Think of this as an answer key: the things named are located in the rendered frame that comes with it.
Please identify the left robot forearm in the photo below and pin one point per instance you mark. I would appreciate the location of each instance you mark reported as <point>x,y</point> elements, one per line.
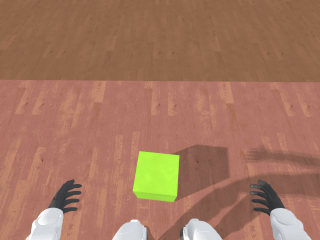
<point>48,225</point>

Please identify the carton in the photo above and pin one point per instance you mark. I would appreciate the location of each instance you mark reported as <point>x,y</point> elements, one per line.
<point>156,176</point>

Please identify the robot right hand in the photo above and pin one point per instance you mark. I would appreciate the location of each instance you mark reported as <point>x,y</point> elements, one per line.
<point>272,200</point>

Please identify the robot left hand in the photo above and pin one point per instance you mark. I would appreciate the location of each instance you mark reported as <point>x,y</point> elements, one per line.
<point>60,199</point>

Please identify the right robot forearm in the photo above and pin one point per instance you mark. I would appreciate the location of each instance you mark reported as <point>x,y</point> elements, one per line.
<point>286,226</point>

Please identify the left robot thigh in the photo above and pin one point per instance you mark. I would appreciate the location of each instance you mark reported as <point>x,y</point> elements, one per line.
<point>131,231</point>

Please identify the robot right shin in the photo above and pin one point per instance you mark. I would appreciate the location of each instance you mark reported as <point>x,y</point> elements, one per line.
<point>194,219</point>

